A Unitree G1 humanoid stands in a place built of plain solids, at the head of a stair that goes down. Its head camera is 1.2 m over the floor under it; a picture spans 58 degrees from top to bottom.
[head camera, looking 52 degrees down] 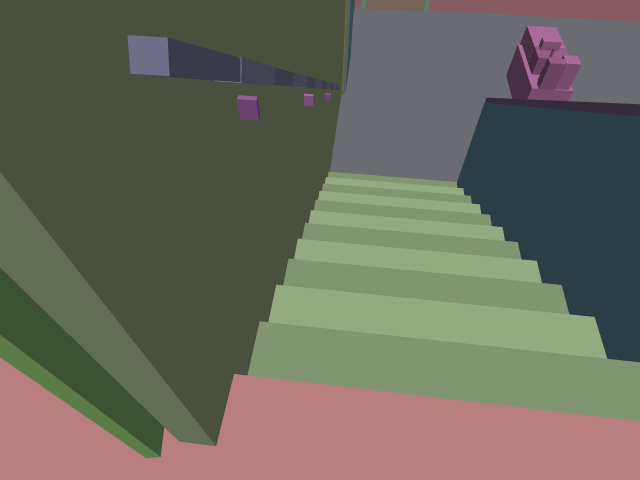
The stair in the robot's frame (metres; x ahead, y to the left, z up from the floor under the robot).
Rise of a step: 0.17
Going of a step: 0.25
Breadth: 1.27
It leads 7 degrees to the right of straight ahead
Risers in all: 12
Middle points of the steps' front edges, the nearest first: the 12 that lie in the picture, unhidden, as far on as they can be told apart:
0.38 -0.39 0.00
0.63 -0.42 -0.16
0.88 -0.45 -0.33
1.14 -0.48 -0.49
1.39 -0.51 -0.66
1.64 -0.54 -0.82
1.89 -0.57 -0.99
2.15 -0.60 -1.15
2.40 -0.63 -1.32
2.65 -0.66 -1.48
2.90 -0.69 -1.65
3.16 -0.72 -1.81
